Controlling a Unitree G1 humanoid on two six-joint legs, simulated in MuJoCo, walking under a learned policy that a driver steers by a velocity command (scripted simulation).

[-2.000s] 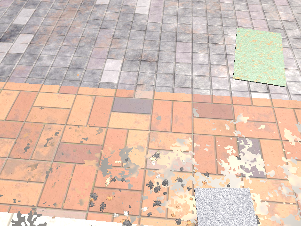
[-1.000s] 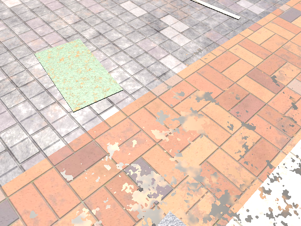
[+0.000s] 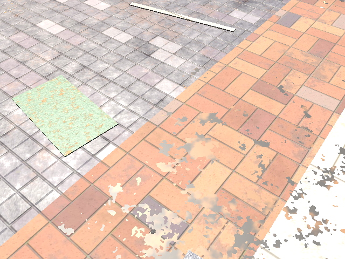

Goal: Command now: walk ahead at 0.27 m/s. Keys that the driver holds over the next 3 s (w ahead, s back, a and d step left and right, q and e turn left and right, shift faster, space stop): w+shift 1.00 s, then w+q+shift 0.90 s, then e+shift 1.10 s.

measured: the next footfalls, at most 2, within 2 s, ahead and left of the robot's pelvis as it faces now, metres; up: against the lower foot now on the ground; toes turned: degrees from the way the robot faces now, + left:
right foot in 0.24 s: +0.08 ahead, -0.13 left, +0.00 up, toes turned -3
left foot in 0.70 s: +0.51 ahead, +0.07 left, +0.00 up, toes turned +4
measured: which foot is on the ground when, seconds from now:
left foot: down 0.00-0.22, up 0.24-0.68, down 0.70-1.00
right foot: up 0.00-0.22, down 0.24-0.72, up 0.74-1.00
